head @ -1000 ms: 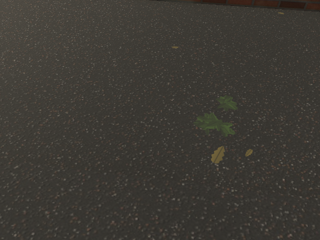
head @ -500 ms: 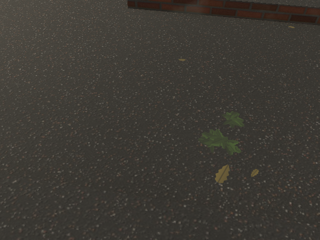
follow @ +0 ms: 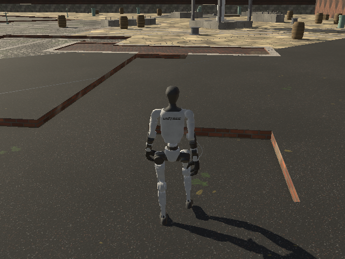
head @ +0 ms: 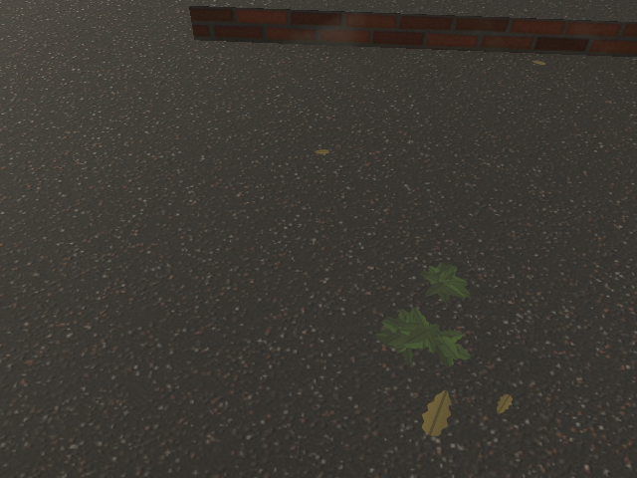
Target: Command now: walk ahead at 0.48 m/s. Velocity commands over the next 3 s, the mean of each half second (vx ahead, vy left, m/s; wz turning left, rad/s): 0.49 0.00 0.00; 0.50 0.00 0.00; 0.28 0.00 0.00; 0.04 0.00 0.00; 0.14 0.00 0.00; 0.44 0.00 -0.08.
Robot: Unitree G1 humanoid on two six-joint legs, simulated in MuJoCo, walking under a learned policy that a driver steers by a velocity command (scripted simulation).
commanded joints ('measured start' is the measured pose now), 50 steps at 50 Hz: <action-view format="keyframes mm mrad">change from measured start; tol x32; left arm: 1 -41 1 -13 -59 -3 22 -13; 10 -252 75 26 -117 -28 14 5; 15 503 173 66 110 -6 -31 19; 50 371 17 -18 18 -180 -53 71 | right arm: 1 -45 -81 4 -63 1 -29 37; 14 238 -13 35 -44 -26 -11 54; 42 -682 -158 -6 -376 198 37 52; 47 123 -229 -37 -95 73 42 46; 50 48 -296 -68 -84 100 52 7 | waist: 1 49 92 60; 11 69 116 41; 14 208 -257 -459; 17 182 21 -20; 42 226 11 254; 50 -26 198 -408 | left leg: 1 -257 241 -121 -173 233 194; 12 44 268 -81 149 685 62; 14 -515 -16 -45 772 -288 -84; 16 -757 74 -205 1104 -298 -6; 33 -684 208 -113 352 745 -38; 42 -578 184 -147 121 422 -42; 47 663 368 -195 421 1231 93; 48 796 473 -386 501 1218 227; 50 617 536 -619 170 227 319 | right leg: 1 149 15 -44 -156 179 38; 10 115 83 -68 -387 -21 1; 13 869 25 34 -287 318 -180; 14 1293 -220 510 -496 154 -373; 21 499 -111 204 -747 99 -182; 41 571 -44 209 -320 -167 -132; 45 508 27 93 212 253 -18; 47 -101 222 72 999 -790 74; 50 -440 68 77 977 -532 123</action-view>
